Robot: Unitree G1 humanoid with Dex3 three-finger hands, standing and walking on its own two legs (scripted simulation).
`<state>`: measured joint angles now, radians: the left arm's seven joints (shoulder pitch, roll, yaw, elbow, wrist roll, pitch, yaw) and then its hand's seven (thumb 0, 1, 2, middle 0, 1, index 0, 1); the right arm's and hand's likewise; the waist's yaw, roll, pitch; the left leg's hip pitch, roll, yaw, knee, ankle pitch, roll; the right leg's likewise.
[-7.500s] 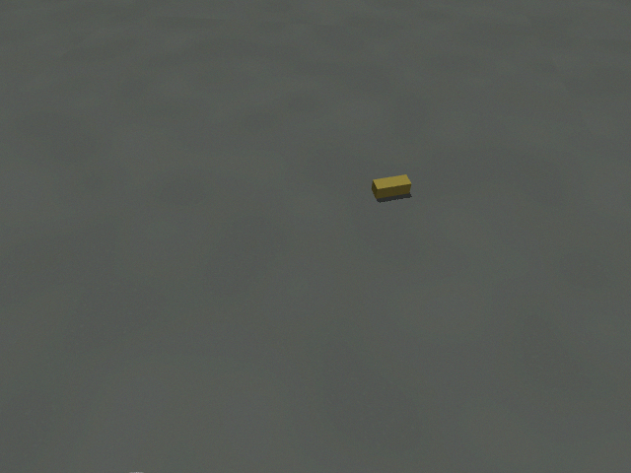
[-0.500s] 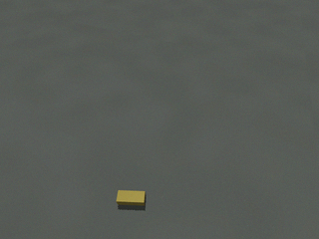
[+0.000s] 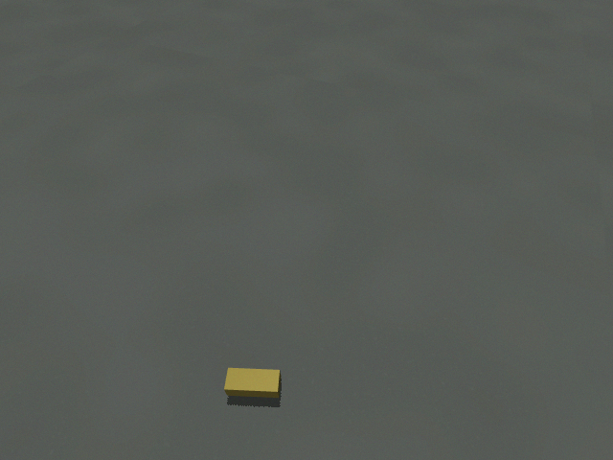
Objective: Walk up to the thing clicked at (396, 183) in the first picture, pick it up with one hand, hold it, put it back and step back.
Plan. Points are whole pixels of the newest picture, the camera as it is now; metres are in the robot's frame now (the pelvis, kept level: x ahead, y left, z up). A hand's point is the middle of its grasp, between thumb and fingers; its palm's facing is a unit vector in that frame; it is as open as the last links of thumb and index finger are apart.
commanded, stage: stand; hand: left
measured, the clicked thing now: (253, 382) +0.45 +0.22 -0.75
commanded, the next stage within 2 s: walk up in 0.76 s
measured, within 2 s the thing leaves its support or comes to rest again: neither
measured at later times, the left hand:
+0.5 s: hand out of the picture +0.07 +0.26 -0.16, palm faces -0.03 -0.94 -0.35, open 7.4 cm
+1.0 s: hand out of the picture +0.07 +0.28 -0.15, palm faces -0.02 -0.92 -0.40, open 7.4 cm
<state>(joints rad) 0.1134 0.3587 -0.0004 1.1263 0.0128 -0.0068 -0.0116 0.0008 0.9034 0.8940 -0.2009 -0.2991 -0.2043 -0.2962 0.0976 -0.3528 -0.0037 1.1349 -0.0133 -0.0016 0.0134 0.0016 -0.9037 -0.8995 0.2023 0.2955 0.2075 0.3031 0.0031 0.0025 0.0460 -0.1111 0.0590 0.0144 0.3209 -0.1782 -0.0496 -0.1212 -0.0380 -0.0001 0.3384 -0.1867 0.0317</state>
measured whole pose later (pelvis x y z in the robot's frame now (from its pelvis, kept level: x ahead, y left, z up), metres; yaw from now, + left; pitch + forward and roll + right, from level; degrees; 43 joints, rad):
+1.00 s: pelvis -0.01 +0.01 +0.00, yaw -1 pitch -2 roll +0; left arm 0.11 0.36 0.02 1.09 0.02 -0.01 0.01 0.00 0.90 0.89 -0.20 -0.30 -0.21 -0.30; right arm 0.10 -0.38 -0.05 1.06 -0.02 0.05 0.03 0.00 -0.90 -0.90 0.20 0.30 0.21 0.30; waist 0.01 0.02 0.08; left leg -0.15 0.04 0.03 0.40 -0.22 -0.03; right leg -0.16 -0.06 0.02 0.41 -0.21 0.05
